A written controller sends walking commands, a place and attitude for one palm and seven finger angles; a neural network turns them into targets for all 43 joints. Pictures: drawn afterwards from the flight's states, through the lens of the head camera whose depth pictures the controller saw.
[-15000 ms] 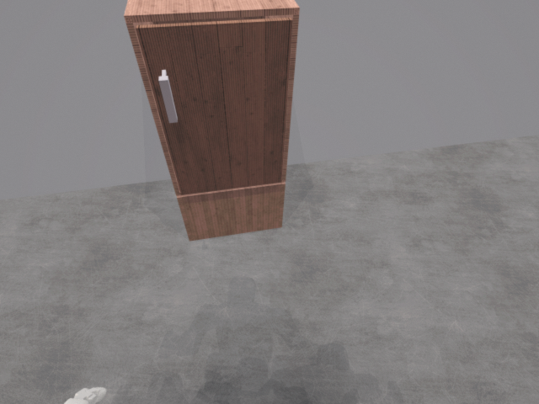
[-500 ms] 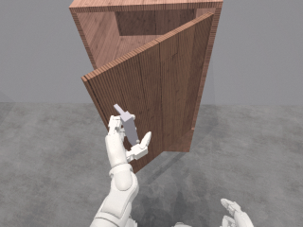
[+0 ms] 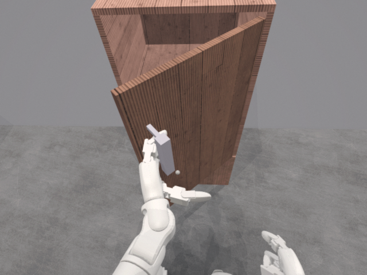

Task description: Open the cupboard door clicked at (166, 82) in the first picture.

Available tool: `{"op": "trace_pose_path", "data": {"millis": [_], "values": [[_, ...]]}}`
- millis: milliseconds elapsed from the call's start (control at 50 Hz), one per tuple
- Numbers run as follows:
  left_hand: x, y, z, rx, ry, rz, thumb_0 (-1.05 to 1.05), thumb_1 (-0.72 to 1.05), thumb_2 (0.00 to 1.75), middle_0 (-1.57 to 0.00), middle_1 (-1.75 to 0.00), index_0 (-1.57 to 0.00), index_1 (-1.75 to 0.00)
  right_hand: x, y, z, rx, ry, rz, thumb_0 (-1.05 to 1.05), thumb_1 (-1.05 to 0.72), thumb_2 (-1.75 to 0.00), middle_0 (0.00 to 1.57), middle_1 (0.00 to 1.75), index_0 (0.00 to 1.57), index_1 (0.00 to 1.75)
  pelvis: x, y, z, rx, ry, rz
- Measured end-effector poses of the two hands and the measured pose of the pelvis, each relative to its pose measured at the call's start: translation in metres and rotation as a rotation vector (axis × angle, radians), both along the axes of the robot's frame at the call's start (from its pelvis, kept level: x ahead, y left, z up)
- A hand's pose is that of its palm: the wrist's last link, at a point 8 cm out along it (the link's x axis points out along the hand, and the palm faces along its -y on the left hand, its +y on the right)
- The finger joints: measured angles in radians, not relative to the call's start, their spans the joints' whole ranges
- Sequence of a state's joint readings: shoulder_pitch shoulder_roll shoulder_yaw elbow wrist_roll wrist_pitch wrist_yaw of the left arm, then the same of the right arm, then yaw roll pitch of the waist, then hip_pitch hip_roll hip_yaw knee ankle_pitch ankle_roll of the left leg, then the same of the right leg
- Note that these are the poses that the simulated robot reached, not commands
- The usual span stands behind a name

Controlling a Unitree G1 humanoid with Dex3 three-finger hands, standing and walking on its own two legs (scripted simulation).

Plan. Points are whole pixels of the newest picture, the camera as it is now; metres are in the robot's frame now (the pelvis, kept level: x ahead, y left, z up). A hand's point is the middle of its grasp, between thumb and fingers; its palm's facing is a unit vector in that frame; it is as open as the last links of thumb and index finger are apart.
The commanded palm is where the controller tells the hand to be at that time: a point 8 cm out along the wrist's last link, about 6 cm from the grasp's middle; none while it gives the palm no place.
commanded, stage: slide the hand sideways off the handle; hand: left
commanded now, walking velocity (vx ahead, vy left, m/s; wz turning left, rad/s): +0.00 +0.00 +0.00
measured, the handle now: (160, 150) +0.38 +0.06 +0.06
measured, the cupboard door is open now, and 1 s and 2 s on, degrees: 42 47 47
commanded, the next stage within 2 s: draw the hand back to the body in 1.30 s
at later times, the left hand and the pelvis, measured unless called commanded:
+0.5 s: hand (181, 190) +0.29 +0.01 +0.05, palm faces -0.15 -0.99 -0.01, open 16.3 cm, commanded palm +0.26 +0.07 +0.05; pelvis -0.01 +0.05 -0.01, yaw -3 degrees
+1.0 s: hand (158, 211) +0.24 +0.06 +0.05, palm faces -0.10 -1.00 +0.00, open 16.2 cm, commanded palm +0.22 +0.12 +0.05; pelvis +0.00 +0.04 -0.01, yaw -2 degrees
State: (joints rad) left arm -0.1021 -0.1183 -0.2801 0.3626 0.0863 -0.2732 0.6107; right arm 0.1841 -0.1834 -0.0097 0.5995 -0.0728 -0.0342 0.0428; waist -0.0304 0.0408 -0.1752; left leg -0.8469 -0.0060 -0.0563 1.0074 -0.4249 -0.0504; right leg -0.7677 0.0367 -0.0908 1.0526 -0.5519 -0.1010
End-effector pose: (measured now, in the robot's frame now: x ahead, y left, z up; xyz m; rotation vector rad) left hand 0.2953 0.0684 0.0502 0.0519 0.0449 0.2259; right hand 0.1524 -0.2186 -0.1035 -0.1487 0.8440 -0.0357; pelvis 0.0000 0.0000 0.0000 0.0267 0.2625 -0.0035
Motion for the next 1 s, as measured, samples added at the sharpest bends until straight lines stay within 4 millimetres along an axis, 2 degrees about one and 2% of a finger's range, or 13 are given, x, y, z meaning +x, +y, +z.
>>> {"op": "trace_pose_path", "data": {"millis": [40,140,240,300,440,560,680,1000], "values": [[0.000,0.000,0.000,-0.001,0.000,-0.013,-0.01,-0.49,0.31,-0.24,-0.61,-0.25,-0.61,0.002,0.005,0.001,0.001,-0.010,0.003,0.01,-0.91,-0.90,0.20,0.30,0.20,0.30,-0.001,0.003,0.000,-0.004,-0.002,-0.001],[0.001,0.004,0.000,0.000,-0.001,-0.036,-0.01,-0.49,0.31,-0.30,-0.51,-0.28,-0.56,0.003,0.017,0.002,0.006,-0.015,0.018,0.01,-0.91,-0.90,0.20,0.30,0.20,0.30,-0.004,0.012,-0.002,-0.013,-0.007,-0.001],[-0.010,0.011,-0.003,-0.012,-0.059,-0.330,-0.01,-0.49,0.31,-0.24,-0.42,-0.18,-0.45,-0.007,0.023,0.000,0.016,-0.005,0.008,0.01,-0.91,-0.90,0.20,0.30,0.20,0.30,-0.008,0.021,-0.006,-0.019,-0.003,0.003],[-0.017,0.008,-0.004,-0.044,-0.065,-0.418,-0.01,-0.49,0.30,-0.20,-0.37,-0.15,-0.39,-0.016,0.024,-0.002,0.016,0.008,-0.019,0.01,-0.91,-0.90,0.20,0.30,0.20,0.30,-0.010,0.029,-0.008,-0.026,-0.011,-0.005],[-0.021,-0.002,-0.005,-0.061,-0.056,-0.385,-0.01,-0.50,0.30,-0.16,-0.32,-0.14,-0.33,-0.037,0.031,-0.003,0.006,0.056,-0.060,0.01,-0.91,-0.90,0.20,0.30,0.20,0.30,-0.012,0.043,-0.009,-0.028,-0.014,-0.032],[-0.023,0.003,-0.004,-0.044,-0.061,-0.377,-0.01,-0.50,0.30,-0.16,-0.31,-0.15,-0.31,-0.042,0.038,-0.002,0.008,0.074,-0.077,0.01,-0.91,-0.90,0.20,0.30,0.20,0.30,-0.012,0.048,-0.009,-0.031,-0.019,-0.045],[-0.033,0.013,-0.003,-0.047,-0.050,-0.369,-0.01,-0.49,0.30,-0.17,-0.31,-0.16,-0.31,-0.032,0.043,0.005,0.012,0.051,-0.069,0.01,-0.91,-0.90,0.20,0.30,0.20,0.30,-0.010,0.050,-0.007,-0.034,-0.028,-0.047],[-0.068,0.043,-0.001,-0.055,-0.038,-0.321,-0.01,-0.50,0.30,-0.17,-0.31,-0.17,-0.32,0.016,0.043,0.021,0.002,-0.081,-0.005,0.01,-0.91,-0.90,0.20,0.30,0.20,0.30,-0.002,0.041,-0.008,-0.031,-0.030,-0.031]]}}
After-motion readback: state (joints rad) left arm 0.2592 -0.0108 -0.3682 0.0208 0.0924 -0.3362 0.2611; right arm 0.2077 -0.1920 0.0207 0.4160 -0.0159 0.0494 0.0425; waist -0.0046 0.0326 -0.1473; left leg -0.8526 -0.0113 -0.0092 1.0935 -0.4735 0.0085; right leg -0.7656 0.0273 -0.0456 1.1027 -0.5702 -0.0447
